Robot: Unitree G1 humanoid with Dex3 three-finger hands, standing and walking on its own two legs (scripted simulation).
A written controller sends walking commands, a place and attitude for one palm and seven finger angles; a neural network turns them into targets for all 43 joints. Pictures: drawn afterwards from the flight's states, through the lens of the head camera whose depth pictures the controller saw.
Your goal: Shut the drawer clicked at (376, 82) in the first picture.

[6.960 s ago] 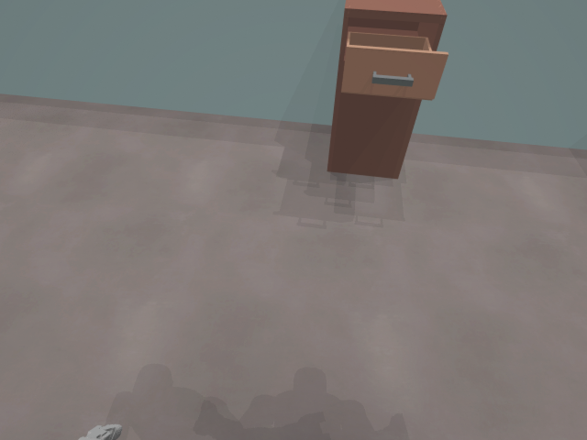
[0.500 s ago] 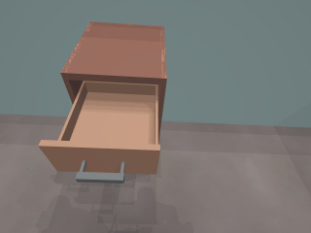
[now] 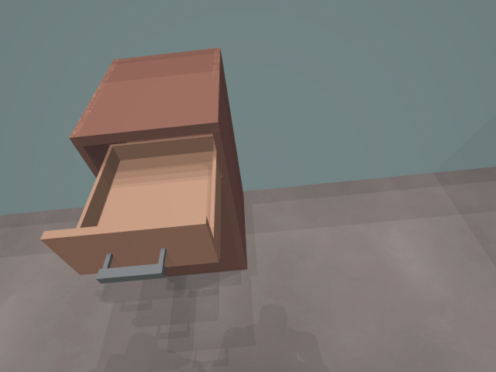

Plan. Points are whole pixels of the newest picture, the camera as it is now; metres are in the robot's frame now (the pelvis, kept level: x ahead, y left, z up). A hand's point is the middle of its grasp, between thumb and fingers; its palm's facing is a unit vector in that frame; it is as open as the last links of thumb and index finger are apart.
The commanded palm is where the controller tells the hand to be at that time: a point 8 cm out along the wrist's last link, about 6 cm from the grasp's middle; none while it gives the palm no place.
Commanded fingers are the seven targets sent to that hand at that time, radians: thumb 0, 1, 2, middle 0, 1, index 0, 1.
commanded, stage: come to a stop and stand still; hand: left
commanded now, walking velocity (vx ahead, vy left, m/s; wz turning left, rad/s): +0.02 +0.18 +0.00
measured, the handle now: (133, 264) +0.34 +0.28 -0.09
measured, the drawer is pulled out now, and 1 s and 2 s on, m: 0.29 0.29 0.29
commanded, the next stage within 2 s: look again from close up in 0.90 s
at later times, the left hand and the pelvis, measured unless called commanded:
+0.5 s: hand out of the picture -0.07 +0.22 -0.19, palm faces +0.13 -0.97 -0.18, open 7.4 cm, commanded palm none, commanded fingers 0.00 0.90 0.90 -0.20 -0.30 -0.20 -0.30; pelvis -0.03 +0.05 -0.01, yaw +2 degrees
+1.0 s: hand out of the picture -0.02 +0.23 -0.18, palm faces +0.04 -0.98 -0.19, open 7.4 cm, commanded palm none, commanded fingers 0.00 0.90 0.90 -0.20 -0.30 -0.20 -0.30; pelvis -0.01 +0.06 +0.00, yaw +1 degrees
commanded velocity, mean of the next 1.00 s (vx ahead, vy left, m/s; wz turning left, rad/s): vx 0.00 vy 0.02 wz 0.00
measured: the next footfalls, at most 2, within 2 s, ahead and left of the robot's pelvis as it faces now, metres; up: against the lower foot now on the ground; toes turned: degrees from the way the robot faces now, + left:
left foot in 0.42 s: +0.00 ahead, +0.18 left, +0.00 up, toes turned +3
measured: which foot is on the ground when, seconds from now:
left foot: up 0.00-0.40, down 0.42-1.00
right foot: down 0.00-1.00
